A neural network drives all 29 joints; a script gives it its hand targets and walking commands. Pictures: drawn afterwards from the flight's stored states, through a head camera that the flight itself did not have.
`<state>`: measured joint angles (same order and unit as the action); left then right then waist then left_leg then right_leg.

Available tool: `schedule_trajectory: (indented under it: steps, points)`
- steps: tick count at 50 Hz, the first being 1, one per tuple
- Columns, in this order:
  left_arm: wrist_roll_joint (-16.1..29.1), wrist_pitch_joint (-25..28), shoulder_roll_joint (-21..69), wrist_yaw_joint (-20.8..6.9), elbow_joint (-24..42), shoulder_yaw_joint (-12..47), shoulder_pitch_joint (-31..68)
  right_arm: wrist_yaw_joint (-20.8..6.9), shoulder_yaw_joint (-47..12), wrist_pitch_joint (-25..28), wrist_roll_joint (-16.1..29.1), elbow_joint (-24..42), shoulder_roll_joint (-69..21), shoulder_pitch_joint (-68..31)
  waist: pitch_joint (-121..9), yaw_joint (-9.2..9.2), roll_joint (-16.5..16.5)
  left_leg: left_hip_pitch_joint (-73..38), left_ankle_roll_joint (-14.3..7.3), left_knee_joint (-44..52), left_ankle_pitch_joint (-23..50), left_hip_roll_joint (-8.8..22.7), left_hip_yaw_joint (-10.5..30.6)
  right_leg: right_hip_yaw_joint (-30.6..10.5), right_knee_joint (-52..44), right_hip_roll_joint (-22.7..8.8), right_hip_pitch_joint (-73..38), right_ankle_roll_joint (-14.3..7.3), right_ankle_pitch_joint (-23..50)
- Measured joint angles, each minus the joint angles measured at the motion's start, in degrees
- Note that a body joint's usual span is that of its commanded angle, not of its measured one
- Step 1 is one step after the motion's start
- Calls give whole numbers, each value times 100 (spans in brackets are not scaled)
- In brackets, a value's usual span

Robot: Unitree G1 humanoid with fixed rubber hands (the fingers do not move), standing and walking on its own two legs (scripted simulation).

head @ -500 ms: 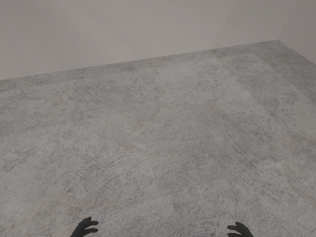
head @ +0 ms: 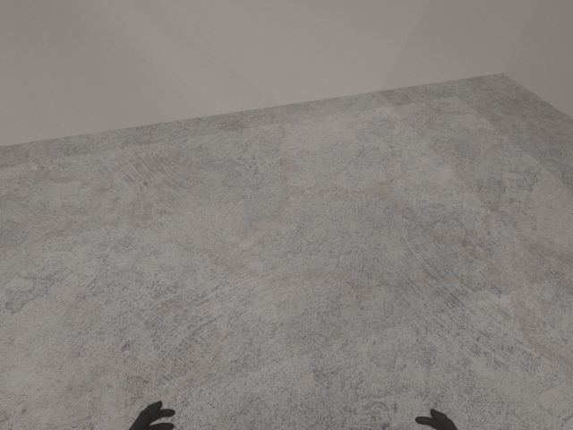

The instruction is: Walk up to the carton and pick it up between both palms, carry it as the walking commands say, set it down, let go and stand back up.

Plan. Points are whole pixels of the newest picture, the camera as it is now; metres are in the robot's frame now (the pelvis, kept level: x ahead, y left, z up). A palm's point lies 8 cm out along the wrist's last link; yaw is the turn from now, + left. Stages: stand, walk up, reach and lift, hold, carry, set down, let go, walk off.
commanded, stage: stand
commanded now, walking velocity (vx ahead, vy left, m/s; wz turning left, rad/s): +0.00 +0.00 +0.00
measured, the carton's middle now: out of the picture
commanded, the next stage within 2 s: walk up in 0.12 s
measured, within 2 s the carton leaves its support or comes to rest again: neither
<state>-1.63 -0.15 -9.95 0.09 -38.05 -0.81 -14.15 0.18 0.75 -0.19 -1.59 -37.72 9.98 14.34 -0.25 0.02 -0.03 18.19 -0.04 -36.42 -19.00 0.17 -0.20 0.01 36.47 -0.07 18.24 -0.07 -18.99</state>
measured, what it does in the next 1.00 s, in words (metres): steps on the spot, turning right: left foot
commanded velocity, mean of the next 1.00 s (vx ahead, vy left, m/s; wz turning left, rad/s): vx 0.00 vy -0.01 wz -0.35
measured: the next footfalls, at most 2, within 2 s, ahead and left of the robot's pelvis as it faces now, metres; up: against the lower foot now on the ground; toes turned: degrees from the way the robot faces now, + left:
left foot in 1.00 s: +0.04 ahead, +0.10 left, +0.00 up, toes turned -22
right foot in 1.42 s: -0.08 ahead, -0.13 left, +0.00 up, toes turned -42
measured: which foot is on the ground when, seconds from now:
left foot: down 0.00-0.50, up 0.52-0.98, down 1.00-1.00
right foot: down 0.00-0.98, up 1.00-1.00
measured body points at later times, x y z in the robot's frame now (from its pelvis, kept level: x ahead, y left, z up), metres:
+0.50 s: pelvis -0.01 -0.03 -0.01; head +0.01 -0.04 +0.44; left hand +0.13 +0.22 -0.12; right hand +0.07 -0.29 -0.14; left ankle +0.00 +0.12 -0.73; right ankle +0.01 -0.12 -0.73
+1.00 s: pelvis -0.02 +0.00 +0.01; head +0.02 +0.00 +0.46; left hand +0.16 +0.22 -0.13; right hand -0.03 -0.28 -0.12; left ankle +0.00 +0.12 -0.73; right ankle +0.01 -0.12 -0.72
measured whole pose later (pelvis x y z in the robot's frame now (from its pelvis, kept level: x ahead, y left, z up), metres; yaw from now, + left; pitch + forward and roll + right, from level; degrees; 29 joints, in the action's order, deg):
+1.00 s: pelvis -0.02 +0.00 +0.01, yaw -22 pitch +2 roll +1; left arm -1.5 -1.8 -12.7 0.2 -48.3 -7.2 -12.2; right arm 2.3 3.4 -0.1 1.1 -49.2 12.6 12.4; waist 1.4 -1.5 -2.6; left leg 12.7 -0.5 -26.3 -16.4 -1.5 -0.6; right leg -7.2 30.3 4.3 22.9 -0.9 -10.9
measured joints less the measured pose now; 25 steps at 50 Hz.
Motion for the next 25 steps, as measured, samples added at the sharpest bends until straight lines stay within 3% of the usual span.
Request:
schedule_trajectory:
  steps: [15, 17, 21, 23, 25]
  points:
    - [7, 7, 15, 22, -137, -47, -45, 22, 50, 8, 8, -140, -14, 46, 18, 1, 1, -72, 0, 97, 43, 0, 3, -5, -96, 1, -71, 0, 43]
    - [-3, -29, -38, 0, -163, -170, -61, 142, 47, -10, 11, -219, -20, -75, 45, -11, -47, -31, 7, 69, 36, 57, -113, -46, 293, 30, 205, -18, 48]
    - [-67, -103, -179, -5, -440, -292, -34, 249, 167, 12, -60, -505, 88, -339, 116, 46, 37, -64, 72, 89, 11, 338, -448, 348, 1288, -35, 717, -7, -685]
    - [-65, -97, -224, -49, -559, -303, 31, 264, 249, 16, -68, -676, 177, -380, 155, 72, 123, -74, 158, 59, -4, 481, -557, 518, 830, -68, 579, -16, -549]
    - [-61, -33, -274, -63, -621, -309, 68, 254, 300, 10, -74, -845, 272, -356, 173, 86, 171, 63, 218, -272, -171, 611, -627, 562, 92, -43, 318, -104, 52]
